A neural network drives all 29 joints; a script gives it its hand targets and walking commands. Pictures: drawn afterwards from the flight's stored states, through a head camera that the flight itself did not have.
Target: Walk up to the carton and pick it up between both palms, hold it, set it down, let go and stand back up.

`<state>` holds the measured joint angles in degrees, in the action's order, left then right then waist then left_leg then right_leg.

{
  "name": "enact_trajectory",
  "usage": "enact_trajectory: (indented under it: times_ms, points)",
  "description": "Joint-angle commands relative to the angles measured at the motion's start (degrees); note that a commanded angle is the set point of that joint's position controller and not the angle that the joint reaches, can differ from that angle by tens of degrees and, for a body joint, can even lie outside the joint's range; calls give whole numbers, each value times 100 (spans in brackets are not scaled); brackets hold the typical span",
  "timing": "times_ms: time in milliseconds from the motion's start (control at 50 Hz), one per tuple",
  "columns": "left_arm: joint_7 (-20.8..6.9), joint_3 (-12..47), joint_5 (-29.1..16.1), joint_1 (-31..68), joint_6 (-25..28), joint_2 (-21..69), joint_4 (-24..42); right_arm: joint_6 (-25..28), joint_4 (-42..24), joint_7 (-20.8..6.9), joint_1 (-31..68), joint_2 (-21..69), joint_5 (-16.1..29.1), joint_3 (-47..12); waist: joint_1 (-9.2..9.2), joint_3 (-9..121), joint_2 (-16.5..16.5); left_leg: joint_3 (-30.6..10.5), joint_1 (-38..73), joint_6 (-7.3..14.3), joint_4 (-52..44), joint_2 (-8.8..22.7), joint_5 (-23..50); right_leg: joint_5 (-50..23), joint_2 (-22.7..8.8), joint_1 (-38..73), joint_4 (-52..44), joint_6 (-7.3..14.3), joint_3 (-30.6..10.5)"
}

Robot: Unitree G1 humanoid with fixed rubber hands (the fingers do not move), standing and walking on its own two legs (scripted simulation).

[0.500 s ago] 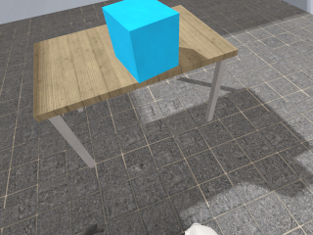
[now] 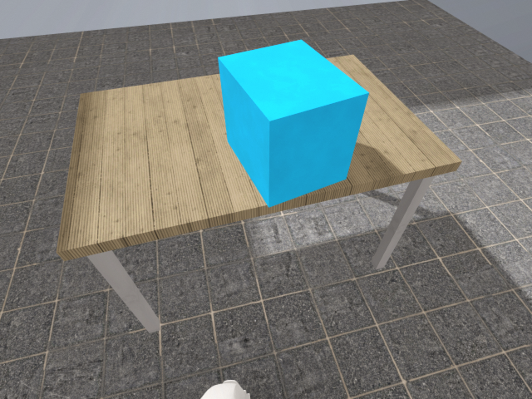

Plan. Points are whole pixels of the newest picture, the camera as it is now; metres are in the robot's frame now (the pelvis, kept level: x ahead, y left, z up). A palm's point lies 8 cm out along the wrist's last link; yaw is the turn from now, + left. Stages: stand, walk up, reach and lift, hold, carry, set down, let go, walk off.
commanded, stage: walk up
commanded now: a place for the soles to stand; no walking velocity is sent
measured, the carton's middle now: (285, 121) +0.73 +0.01 +0.00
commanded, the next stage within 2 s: none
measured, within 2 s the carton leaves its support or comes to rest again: neither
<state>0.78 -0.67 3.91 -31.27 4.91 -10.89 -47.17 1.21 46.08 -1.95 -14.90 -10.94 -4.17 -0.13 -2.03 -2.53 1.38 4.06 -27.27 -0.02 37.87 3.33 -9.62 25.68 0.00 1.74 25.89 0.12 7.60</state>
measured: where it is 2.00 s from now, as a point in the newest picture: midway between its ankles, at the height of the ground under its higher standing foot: outside the picture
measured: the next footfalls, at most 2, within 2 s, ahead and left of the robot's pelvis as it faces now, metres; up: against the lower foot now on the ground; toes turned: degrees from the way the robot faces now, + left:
left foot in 0.02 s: +0.17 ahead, +0.11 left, +0.00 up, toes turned +5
right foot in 0.56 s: +0.34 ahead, -0.05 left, +0.00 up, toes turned -5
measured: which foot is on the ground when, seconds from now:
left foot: up 0.00-0.00, down 0.02-0.58, up 0.60-1.00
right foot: down 0.00-0.06, up 0.08-0.54, down 0.56-1.00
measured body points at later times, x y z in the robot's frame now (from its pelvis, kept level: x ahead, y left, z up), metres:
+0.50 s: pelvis +0.19 +0.04 +0.01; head +0.20 +0.05 +0.46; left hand +0.26 +0.26 -0.14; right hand +0.16 -0.20 -0.12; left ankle +0.13 +0.11 -0.72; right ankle +0.29 -0.07 -0.70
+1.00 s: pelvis +0.23 +0.02 +0.00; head +0.26 +0.02 +0.45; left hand +0.31 +0.28 -0.13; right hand +0.31 -0.22 -0.13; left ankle +0.24 +0.13 -0.71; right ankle +0.30 -0.05 -0.72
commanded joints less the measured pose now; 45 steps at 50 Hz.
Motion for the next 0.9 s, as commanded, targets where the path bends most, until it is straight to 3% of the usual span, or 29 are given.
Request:
enact_trajectory:
  times_ms: [0, 20, 40, 60, 100, 120, 160, 200, 240, 280, 320, 360, 400, 440, 460, 500, 520, 540, 560, 580, 600, 620, 660, 680, 720, 780, 880]
  points:
    - [-35, 0, -109, -754, -73, -544, 160, 238, 201, 155, -2081, -1106, -76, 547, 800, 974, 1343, -1675, 3529, 754, -683, 856, -513, -1134, -330, -2389, 3496, 405, -17]
    - [-62, -8, -147, -884, -149, -499, 347, 202, 71, 225, -2061, -1338, 67, 565, 734, 829, 1615, -3721, 3657, 1151, -1521, 1812, -1085, 826, 270, -3337, 4374, 189, -320]
    - [-45, -138, -193, -622, -249, -822, 447, 124, 54, 304, -1942, -1412, 346, 638, 879, 674, 1388, -4468, 3381, 1510, -2238, 2091, -2062, 840, 52, -3622, 4771, 193, -643]
    - [-30, -165, -119, -139, -270, -980, 522, 116, -61, 320, -1639, -1221, 482, 550, 808, 277, 1061, -4448, 2927, 1315, -2627, 2030, -2161, 434, -141, -3702, 5005, 186, -903]
    - [-121, -132, -165, 265, -229, -751, 536, 150, -83, 380, -1457, -901, 420, 386, 596, -499, 372, -2730, 2080, 330, -2391, 1680, 12, -231, -313, -3489, 4921, 156, -1201]
    - [-167, -84, -203, 221, -213, -512, 492, 177, -119, 375, -1269, -796, 355, 356, 382, -717, 350, -2007, 1679, 24, -2245, 1454, 1144, -523, -391, -3225, 4514, 147, -1222]
    - [-195, -32, -195, 230, -216, -260, 501, 230, -45, 263, -1089, -578, 284, 313, 85, -725, 430, -1210, 1163, -127, -2145, 889, 1716, -760, -366, -2771, 4235, 165, -1124]
    - [-223, -23, -160, 163, -270, -187, 348, 293, 8, 210, -1204, -583, 283, 318, -18, -616, 457, -721, 1038, -176, -2158, 522, 1813, -1206, -179, -2632, 4191, 129, -885]
    - [-238, -21, -138, 166, -349, -208, 281, 322, 4, 215, -1269, -697, 293, 347, -86, -409, 529, -416, 1147, -155, -2208, 349, 1667, -1680, -86, -2730, 3987, 61, -689]
    - [-199, -41, -133, 418, -405, -356, 309, 318, -34, 208, -1340, -749, 344, 356, -16, -410, 665, -349, 1131, -60, -2332, 299, 1052, -2010, -126, -2861, 3663, -1, -558]
    - [-128, -32, -136, 969, -412, -497, 428, 320, -50, 188, -1568, -708, 353, 317, 237, -630, 773, -510, 1380, 94, -2395, 383, 757, -2118, -258, -3208, 3030, -51, -524]
    - [-54, 13, -124, 1611, -369, -527, 612, 300, -14, 194, -1829, -613, 285, 271, 510, -804, 800, -689, 1915, 247, -2239, 564, 1014, -2111, -379, -3609, 2171, -58, -537]
    - [-23, 59, -61, 1928, -337, -442, 643, 251, 71, 241, -2073, -573, 168, 244, 653, -744, 749, -760, 2529, 375, -1868, 780, 1709, -1906, -357, -3775, 1537, -50, -435]
    - [9, 85, -8, 1763, -314, -320, 489, 203, 84, 301, -2110, -667, 55, 250, 606, -528, 676, -691, 2761, 426, -1380, 942, 2548, -1741, -266, -3402, 1059, 3, -346]
    - [25, 77, 2, 1499, -293, -307, 354, 187, 68, 331, -2075, -745, 32, 264, 514, -401, 590, -718, 2664, 391, -1144, 997, 2618, -1810, -234, -2995, 890, 69, -373]
    - [56, 11, -2, 658, -212, -407, 34, 179, 48, 348, -1875, -822, 103, 204, 112, -67, 30, -662, 1895, 261, -374, 877, 2399, -2723, -136, -1509, 309, 317, -447]
    - [72, -77, -11, 179, -178, -616, -117, 201, 32, 319, -1882, -753, 159, 138, -99, 274, -432, -465, 1430, 171, 386, 565, 1991, -3527, -390, -637, 223, 501, -776]
    - [83, -219, -11, -171, -189, -890, -179, 197, -56, 314, -1986, -526, 240, 69, -262, 849, -1174, -109, 746, -14, 1821, 0, 426, -4287, -1432, 209, 264, 978, -1945]
    - [95, -217, -221, -51, -240, -843, -115, 77, -64, 362, -2305, -308, 292, 22, -97, 1024, -1456, -161, 427, -125, 2719, -552, -2672, -4123, -2343, 216, 3, 1624, -3245]
    - [146, -251, -425, 283, -311, -888, -65, -52, -62, 400, -2201, -448, 273, 87, -137, 763, -1346, -295, 52, -42, 2856, -389, -3019, -2825, -2458, -14, -347, 1961, -3469]
    - [168, -205, -504, 563, -354, -774, 33, -101, -131, 403, -1806, -690, 224, 135, -172, 611, -1336, -377, -13, 33, 2813, -314, -3005, -1939, -2337, -388, -789, 1859, -3484]
    - [184, -109, -539, 782, -384, -536, 85, -123, -194, 389, -1470, -805, 172, 181, -140, 258, -1061, -537, 173, 17, 2717, -233, -2809, -1781, -2004, -988, -1051, 1537, -2923]
    - [203, -18, -472, 1219, -360, -410, 165, -163, -110, 309, -1281, -478, 207, 123, 147, -411, -709, -746, 590, -70, 2064, -130, -2193, -2396, -1452, -1995, -1050, 844, -1873]
    - [182, -30, -428, 1359, -350, -499, 129, -129, -102, 282, -1283, -299, 227, 69, 239, -499, -709, -659, 751, -66, 1901, -208, -1909, -2800, -1200, -2178, -948, 762, -1517]
    - [140, -77, -385, 1462, -356, -641, 54, -64, -60, 270, -1362, -165, 230, 9, 310, -271, -674, -402, 948, -96, 1868, -350, -1455, -3624, -941, -2157, -597, 861, -1005]
    - [132, -203, -265, 1560, -447, -902, 198, -66, -54, 402, -1171, -324, 271, 96, 223, 26, -845, -54, 706, -161, 1904, -432, -1253, -3968, -918, -1827, -419, 1023, -877]
    - [38, -225, -194, 1536, -674, -950, 295, -142, -196, 612, -669, -535, 301, 162, -8, 223, -1151, -127, 710, -99, 1131, -222, -1524, -2351, -1144, -1836, -374, 1213, -1380]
